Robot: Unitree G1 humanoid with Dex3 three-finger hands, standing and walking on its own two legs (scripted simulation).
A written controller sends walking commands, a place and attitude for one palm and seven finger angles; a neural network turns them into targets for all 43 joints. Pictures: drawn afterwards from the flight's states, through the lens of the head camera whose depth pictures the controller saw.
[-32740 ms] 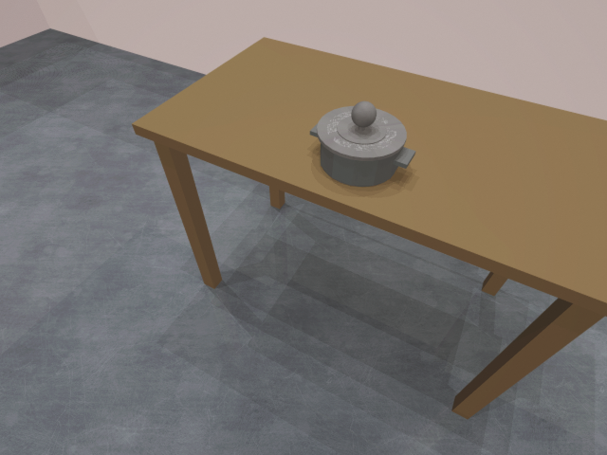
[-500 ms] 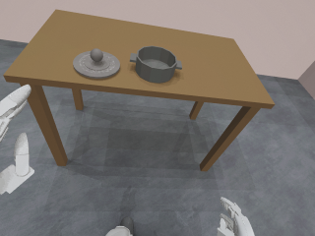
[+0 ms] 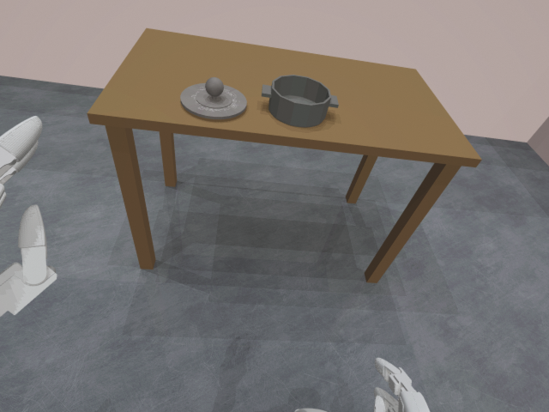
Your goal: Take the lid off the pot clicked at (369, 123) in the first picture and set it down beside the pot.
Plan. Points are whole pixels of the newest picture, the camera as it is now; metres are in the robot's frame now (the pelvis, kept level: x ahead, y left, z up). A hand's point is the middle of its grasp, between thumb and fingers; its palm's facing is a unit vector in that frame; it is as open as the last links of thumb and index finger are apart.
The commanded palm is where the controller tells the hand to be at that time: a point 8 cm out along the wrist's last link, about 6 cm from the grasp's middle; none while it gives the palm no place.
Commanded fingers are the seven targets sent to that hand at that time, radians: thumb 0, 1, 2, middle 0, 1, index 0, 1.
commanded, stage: stop stepping back and stand still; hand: left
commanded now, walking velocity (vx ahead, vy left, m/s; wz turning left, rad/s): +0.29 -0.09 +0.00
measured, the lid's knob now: (214, 86) +0.90 +0.18 +0.02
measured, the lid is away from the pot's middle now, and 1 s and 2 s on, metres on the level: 0.24 0.24 0.24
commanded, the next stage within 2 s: let the arm hang, fingers relaxed in 1.12 s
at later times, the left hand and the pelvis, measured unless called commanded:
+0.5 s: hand out of the picture +0.11 +0.16 -0.17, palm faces +0.07 -0.99 -0.11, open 7.0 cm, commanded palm none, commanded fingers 0.00 0.90 0.90 -0.20 -0.30 -0.20 -0.30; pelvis +0.03 +0.00 -0.01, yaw +6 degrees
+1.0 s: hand out of the picture +0.15 +0.20 -0.17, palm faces +0.12 -0.97 -0.21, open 7.3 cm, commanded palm none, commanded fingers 0.00 0.90 0.90 -0.20 -0.30 -0.20 -0.30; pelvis +0.12 +0.02 +0.00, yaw +4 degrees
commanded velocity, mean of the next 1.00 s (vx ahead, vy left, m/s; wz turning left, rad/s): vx -0.03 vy -0.03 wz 0.00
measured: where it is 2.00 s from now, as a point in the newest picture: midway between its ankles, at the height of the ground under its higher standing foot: outside the picture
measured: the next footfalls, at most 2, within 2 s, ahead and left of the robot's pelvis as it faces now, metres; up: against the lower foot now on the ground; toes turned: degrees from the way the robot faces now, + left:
right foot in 0.14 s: +0.02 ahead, -0.16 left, +0.00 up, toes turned -6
right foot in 0.52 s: +0.13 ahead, -0.11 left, +0.00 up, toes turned +4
